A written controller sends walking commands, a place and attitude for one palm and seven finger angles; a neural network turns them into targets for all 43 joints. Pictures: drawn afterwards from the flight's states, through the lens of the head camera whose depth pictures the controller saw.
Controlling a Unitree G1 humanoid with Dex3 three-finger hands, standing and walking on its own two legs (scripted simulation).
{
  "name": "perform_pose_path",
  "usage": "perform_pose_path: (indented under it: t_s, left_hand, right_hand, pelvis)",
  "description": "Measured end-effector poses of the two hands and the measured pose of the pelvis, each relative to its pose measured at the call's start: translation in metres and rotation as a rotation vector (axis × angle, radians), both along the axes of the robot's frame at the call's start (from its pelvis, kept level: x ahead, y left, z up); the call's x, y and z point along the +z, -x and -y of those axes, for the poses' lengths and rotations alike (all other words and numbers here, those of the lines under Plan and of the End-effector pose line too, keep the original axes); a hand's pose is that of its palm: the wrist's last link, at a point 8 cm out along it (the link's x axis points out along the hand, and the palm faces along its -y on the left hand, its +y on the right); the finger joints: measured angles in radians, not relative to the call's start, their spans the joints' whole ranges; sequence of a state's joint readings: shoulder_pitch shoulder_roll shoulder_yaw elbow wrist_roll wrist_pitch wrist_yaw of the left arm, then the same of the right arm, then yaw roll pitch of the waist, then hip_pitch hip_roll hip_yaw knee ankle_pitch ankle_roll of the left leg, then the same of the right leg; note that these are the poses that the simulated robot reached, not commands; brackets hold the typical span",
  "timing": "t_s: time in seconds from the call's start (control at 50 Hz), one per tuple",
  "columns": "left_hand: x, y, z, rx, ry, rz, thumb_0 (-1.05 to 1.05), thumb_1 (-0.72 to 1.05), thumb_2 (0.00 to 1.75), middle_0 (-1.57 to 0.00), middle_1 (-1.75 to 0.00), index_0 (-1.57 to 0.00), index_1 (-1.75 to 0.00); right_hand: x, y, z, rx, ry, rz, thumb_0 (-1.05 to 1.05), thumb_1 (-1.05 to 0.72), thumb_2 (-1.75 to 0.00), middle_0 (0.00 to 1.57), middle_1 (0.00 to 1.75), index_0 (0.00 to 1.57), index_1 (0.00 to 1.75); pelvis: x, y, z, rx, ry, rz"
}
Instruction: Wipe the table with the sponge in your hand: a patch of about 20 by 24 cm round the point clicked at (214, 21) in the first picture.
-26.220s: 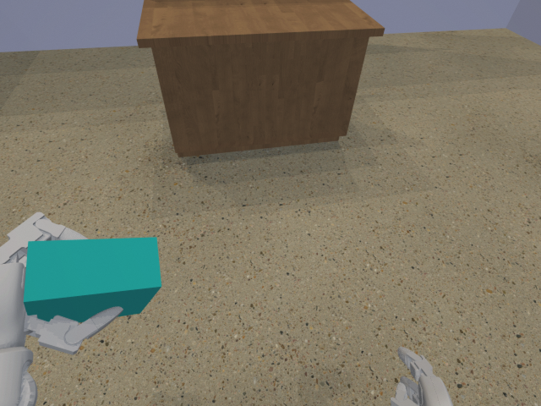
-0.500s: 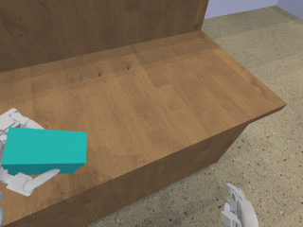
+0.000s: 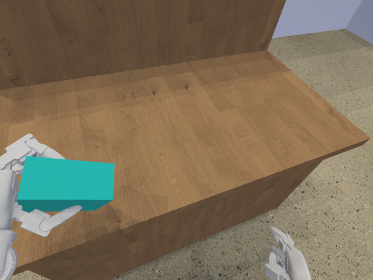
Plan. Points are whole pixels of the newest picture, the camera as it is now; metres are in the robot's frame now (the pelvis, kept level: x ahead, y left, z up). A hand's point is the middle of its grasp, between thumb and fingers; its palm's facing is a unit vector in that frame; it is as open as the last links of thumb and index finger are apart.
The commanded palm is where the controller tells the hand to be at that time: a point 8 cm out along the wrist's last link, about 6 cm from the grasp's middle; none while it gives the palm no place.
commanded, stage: come to a stop and stand still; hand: left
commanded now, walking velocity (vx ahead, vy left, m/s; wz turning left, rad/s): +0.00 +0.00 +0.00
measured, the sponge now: (79, 188) +0.23 +0.21 +0.12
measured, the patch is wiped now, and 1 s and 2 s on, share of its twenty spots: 0.00 0.00 0.00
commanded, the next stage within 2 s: look again from close up in 1.18 s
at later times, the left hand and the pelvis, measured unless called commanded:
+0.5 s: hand (26, 173) +0.23 +0.28 +0.16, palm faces +0.36 -0.85 -0.39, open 10.1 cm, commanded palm +0.16 +0.31 +0.18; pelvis +0.01 +0.03 +0.00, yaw +1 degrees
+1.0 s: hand (48, 174) +0.23 +0.25 +0.15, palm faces +0.35 -0.85 -0.38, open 10.1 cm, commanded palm +0.17 +0.28 +0.18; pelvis +0.02 +0.00 +0.00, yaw +1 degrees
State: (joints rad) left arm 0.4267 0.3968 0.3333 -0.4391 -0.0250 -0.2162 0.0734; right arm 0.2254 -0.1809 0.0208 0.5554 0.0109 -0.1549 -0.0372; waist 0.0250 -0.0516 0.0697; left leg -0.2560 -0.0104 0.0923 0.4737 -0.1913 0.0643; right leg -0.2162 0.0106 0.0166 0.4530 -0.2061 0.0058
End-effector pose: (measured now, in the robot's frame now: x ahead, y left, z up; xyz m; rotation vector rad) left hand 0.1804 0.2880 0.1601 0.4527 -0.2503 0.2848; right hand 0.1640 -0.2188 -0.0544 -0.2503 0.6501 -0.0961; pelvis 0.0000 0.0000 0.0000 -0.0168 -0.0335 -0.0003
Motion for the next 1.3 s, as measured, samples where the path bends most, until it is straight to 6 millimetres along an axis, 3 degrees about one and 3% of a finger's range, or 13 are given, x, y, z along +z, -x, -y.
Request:
perform_pose_path:
  t_s: [0.12, 0.32, 0.54, 1.08, 1.3]
  left_hand:
    - [0.010, 0.010, -0.033, 0.103, 0.000, 0.091, -0.01, -0.50, 1.03, -0.74, -1.34, -0.75, -1.34]
    - [-0.003, -0.002, -0.031, 0.047, 0.032, 0.049, -0.01, -0.50, 1.03, -0.74, -1.34, -0.74, -1.34]
    - [0.010, -0.011, -0.032, 0.018, -0.018, 0.059, -0.01, -0.50, 1.03, -0.74, -1.34, -0.74, -1.34]
    - [0.005, -0.015, 0.001, 0.036, 0.018, -0.017, -0.01, -0.50, 1.03, -0.74, -1.34, -0.74, -1.34]
    - [0.006, -0.016, 0.004, 0.036, 0.013, -0.029, -0.01, -0.50, 1.03, -0.74, -1.34, -0.74, -1.34]
  right_hand:
    - [-0.006, 0.005, -0.029, 0.058, -0.022, -0.013, 0.01, -0.91, -0.90, 0.20, 0.30, 0.20, 0.30]
    - [-0.004, -0.002, -0.049, 0.076, -0.029, -0.012, 0.01, -0.90, -0.90, 0.20, 0.30, 0.21, 0.30]
    - [0.000, -0.011, -0.033, 0.038, 0.005, -0.024, 0.01, -0.91, -0.90, 0.20, 0.30, 0.21, 0.30]
    - [-0.001, -0.021, 0.003, 0.000, -0.003, -0.019, 0.01, -0.91, -0.90, 0.20, 0.30, 0.20, 0.30]
    - [-0.001, -0.022, 0.009, -0.013, 0.000, -0.022, 0.01, -0.91, -0.90, 0.20, 0.30, 0.20, 0.30]
  pelvis:
    - [-0.001, 0.004, -0.014, 0.012, 0.005, 0.004]
    - [0.000, 0.001, -0.028, 0.009, 0.013, -0.003]
    - [0.001, -0.009, -0.029, 0.009, 0.013, -0.014]
    - [0.005, -0.017, 0.000, 0.009, 0.010, -0.025]
    - [0.006, -0.019, 0.004, 0.008, 0.008, -0.028]
